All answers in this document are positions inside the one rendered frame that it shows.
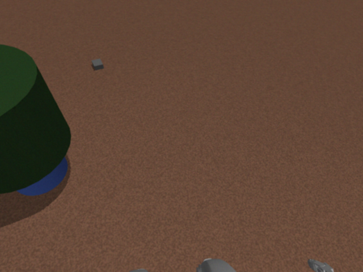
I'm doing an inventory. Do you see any potted plant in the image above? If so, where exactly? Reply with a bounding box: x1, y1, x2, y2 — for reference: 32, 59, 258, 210
0, 44, 71, 196

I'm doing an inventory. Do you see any small box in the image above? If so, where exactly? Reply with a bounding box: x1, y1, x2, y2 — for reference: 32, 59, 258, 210
92, 59, 104, 70

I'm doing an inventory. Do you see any right robot hand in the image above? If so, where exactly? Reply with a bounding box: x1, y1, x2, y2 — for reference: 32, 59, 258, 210
307, 259, 334, 272

